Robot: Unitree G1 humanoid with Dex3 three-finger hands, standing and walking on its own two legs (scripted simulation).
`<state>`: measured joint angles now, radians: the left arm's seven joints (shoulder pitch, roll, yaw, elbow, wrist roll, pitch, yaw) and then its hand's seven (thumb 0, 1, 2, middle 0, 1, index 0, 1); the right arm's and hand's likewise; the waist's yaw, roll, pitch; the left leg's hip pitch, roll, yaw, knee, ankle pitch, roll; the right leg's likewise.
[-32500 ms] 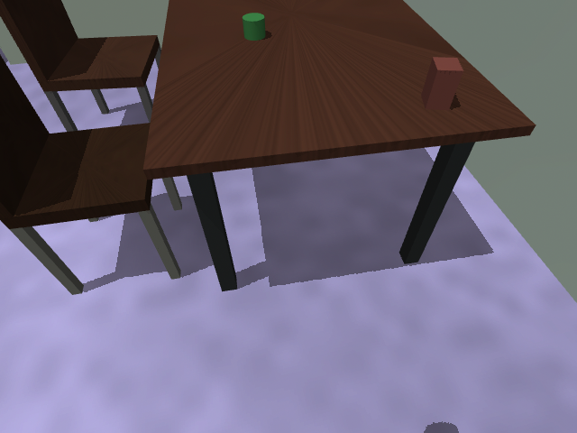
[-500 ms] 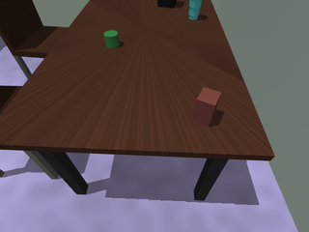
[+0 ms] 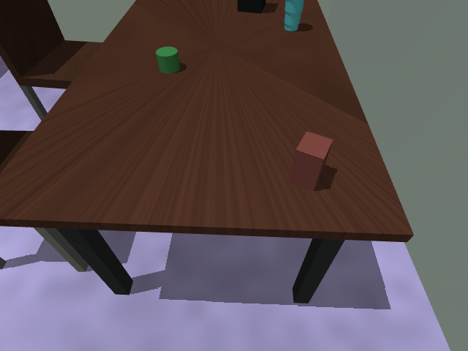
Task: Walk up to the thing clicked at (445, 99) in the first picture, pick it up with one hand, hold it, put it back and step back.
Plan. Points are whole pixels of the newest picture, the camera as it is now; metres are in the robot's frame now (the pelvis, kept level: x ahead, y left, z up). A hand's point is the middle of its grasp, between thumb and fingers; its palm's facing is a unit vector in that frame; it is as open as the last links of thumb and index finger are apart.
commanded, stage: stand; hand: right
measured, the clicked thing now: (310, 161) +0.51 -0.16 +0.00
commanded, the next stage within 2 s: none
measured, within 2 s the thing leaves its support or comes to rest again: neither
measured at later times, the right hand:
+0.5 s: hand out of the picture +0.07 -0.25 -0.16, palm faces -0.03 +0.94 -0.35, open 7.4 cm
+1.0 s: hand out of the picture +0.08 -0.25 -0.16, palm faces -0.03 +0.94 -0.35, open 7.4 cm
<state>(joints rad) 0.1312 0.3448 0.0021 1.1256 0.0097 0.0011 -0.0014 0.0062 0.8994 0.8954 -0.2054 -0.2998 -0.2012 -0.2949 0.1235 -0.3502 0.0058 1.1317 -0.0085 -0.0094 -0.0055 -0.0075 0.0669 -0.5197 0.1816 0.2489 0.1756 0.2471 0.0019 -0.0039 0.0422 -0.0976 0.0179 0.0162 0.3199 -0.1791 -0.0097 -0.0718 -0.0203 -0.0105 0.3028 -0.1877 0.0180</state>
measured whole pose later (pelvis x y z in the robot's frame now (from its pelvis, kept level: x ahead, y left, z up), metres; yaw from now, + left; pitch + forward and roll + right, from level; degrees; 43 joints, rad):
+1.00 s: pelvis +0.01 +0.00 +0.00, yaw +0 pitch -2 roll +0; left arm 0.13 0.35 0.00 1.12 0.01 0.00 0.00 0.01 0.90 0.90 -0.21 -0.30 -0.20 -0.30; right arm 0.11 -0.35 0.00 1.13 -0.01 -0.01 0.00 0.00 -0.90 -0.90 0.21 0.30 0.20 0.30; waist 0.00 0.00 0.04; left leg -0.10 0.01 0.01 0.32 -0.18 -0.01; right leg -0.06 -0.03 -0.02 0.29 -0.19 0.02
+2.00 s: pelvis +0.01 +0.00 +0.00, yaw +1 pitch -2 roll +0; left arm 0.14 0.35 0.00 1.12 0.01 0.00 0.00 0.01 0.90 0.90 -0.21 -0.30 -0.20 -0.30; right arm 0.12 -0.35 0.00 1.13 -0.01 -0.01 0.00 0.00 -0.90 -0.90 0.21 0.30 0.20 0.30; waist 0.00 0.00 0.05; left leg -0.11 0.01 0.00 0.32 -0.18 0.00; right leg -0.07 -0.03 -0.03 0.29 -0.20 0.02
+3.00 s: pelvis -0.12 +0.03 -0.02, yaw +1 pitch -1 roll -1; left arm 0.12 0.39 0.07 0.87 0.01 0.07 0.01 0.01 0.90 0.90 -0.21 -0.30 -0.20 -0.30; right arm 0.16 -0.36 -0.04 0.88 -0.02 0.03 -0.02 0.00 -0.90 -0.90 0.21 0.30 0.21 0.30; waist -0.01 -0.03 0.20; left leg -0.29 0.02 0.02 0.62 -0.30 0.02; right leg -0.39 0.08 0.09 0.98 -0.52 0.02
